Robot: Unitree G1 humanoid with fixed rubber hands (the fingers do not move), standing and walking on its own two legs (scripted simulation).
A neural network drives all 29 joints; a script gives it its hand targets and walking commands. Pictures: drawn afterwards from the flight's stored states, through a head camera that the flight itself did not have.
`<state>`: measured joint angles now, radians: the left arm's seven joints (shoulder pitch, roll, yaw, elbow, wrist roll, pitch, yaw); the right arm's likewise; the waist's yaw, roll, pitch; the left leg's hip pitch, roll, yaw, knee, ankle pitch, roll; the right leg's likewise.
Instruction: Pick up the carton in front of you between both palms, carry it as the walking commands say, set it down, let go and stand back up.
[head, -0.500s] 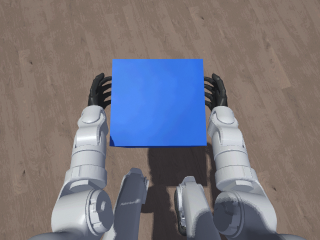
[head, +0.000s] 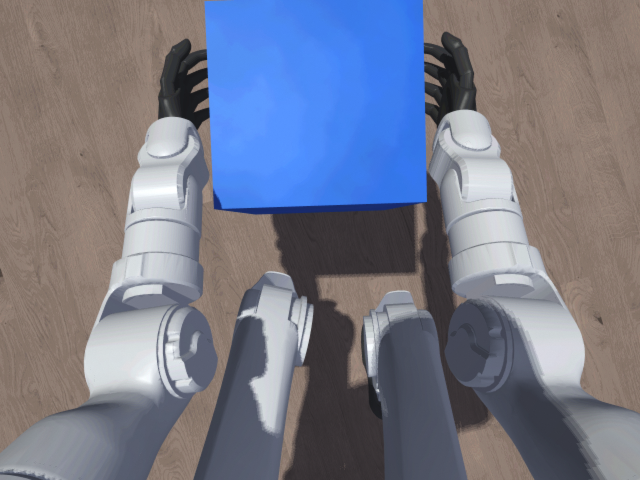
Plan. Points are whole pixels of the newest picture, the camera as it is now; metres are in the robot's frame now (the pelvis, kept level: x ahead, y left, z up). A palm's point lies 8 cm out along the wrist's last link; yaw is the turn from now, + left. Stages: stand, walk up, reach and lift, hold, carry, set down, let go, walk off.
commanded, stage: set down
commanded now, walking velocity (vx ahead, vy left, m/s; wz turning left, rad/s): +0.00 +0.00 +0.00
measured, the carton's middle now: (317, 132) +0.50 +0.07 -0.19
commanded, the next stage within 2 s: none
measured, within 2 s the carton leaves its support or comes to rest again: rests again in 0.96 s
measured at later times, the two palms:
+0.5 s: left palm (201, 124) +0.49 +0.23 -0.22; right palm (418, 122) +0.54 -0.07 -0.23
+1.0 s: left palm (212, 141) +0.48 +0.22 -0.26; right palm (419, 131) +0.54 -0.08 -0.26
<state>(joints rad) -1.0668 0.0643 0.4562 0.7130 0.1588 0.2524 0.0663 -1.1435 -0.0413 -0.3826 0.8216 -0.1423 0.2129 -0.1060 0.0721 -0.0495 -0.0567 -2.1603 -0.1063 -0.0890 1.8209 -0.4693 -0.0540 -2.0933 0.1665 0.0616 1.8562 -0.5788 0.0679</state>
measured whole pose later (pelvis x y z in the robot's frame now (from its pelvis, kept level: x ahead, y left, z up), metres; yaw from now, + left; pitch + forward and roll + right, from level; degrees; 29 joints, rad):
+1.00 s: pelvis +0.00 -0.01 -0.09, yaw -1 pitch +39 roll +1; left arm -1.27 0.20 0.42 0.93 0.09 0.19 0.03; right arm -1.41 -0.19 -0.21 1.09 -0.02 0.15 -0.15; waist 0.11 -0.07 0.28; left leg -2.27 -0.04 -0.04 2.14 -0.55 -0.05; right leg -2.23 0.19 0.03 2.19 -0.64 0.05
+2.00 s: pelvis -0.01 +0.00 -0.06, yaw +1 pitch +39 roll -1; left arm -1.22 0.33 0.24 0.91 -0.18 0.11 0.08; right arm -1.31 -0.31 -0.11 0.92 0.11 0.17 -0.14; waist 0.11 -0.03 0.20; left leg -2.22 -0.03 -0.01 2.04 -0.51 0.00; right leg -2.15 0.08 0.01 2.10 -0.63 0.03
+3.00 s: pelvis +0.05 +0.01 +0.20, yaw +1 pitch +42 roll -2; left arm -0.74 0.24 0.31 0.71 0.07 0.11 -0.08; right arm -0.81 -0.14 -0.23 0.72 -0.11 0.15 -0.09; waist 0.07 -0.02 -0.09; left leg -1.45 -0.03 -0.04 1.01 -0.29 0.01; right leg -1.39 0.06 0.06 1.03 -0.36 0.03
